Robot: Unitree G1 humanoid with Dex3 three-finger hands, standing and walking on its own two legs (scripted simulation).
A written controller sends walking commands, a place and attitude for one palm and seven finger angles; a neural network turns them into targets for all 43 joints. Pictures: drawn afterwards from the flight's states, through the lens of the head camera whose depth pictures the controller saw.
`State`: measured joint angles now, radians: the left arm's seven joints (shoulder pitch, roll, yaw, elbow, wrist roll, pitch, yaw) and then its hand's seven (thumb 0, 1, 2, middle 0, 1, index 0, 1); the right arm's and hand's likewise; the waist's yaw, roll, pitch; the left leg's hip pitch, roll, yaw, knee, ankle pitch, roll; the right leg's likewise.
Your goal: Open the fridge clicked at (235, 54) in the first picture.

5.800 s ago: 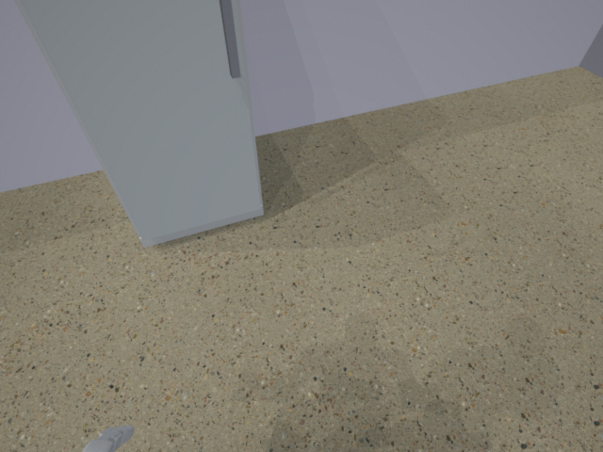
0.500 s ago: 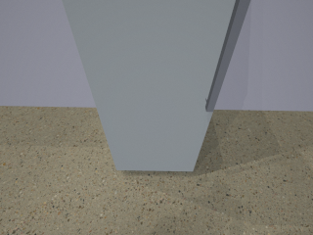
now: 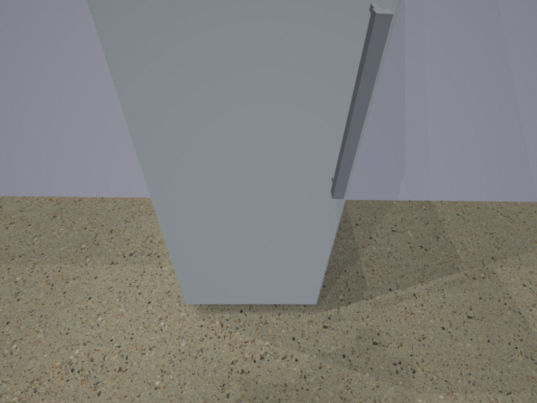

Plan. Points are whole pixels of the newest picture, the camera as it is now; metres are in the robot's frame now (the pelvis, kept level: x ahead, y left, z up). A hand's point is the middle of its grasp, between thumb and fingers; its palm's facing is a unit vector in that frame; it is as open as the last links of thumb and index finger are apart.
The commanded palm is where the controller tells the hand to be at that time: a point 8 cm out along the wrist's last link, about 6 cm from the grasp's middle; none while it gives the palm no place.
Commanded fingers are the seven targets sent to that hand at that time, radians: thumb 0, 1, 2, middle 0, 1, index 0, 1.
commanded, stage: come to a stop and stand still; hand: right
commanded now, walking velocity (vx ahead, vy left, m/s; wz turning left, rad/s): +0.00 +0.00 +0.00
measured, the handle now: (352, 117) +0.60 -0.13 +0.15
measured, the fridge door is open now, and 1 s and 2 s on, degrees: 0 0 0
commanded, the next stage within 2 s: look again from close up in 0.04 s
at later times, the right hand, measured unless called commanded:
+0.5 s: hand out of the picture +0.06 -0.22 -0.15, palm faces +0.00 +0.95 -0.32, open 7.4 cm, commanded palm none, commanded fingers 0.00 -0.90 -0.90 0.20 0.30 0.20 0.30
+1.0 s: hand out of the picture +0.08 -0.21 -0.15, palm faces +0.01 +0.95 -0.32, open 7.4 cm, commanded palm none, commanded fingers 0.00 -0.90 -0.90 0.20 0.30 0.20 0.30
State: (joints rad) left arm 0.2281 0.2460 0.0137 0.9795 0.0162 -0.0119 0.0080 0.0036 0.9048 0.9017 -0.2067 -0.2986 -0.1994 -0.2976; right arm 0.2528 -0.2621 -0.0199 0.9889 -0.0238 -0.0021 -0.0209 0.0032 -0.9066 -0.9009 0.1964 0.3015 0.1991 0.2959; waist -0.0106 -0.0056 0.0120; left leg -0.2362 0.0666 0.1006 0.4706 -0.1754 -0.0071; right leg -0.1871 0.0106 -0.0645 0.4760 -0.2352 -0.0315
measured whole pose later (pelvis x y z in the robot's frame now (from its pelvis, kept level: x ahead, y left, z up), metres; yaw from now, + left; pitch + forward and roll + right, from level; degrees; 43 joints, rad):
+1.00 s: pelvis +0.02 +0.03 +0.01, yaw -1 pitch -3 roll +0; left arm 0.17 0.31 -0.01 1.10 0.01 -0.01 0.00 0.00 0.90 0.90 -0.21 -0.30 -0.20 -0.30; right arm 0.17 -0.30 0.00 1.07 -0.02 -0.02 -0.01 0.00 -0.90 -0.90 0.20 0.30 0.20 0.30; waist 0.00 -0.01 0.03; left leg -0.15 0.02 0.14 0.35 -0.15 0.03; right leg -0.10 -0.02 -0.03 0.34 -0.19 0.01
